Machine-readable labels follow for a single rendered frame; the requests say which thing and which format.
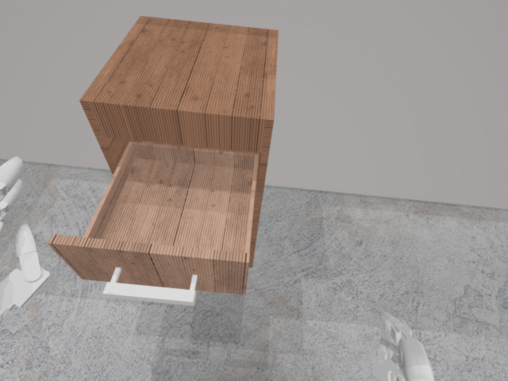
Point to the handle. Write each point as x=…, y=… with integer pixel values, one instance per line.
x=114, y=289

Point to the cabinet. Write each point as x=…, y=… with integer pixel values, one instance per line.
x=188, y=84

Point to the drawer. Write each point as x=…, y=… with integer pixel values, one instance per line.
x=168, y=213

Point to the left robot hand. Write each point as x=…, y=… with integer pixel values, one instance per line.
x=20, y=285

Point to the right robot hand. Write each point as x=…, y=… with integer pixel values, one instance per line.
x=408, y=361

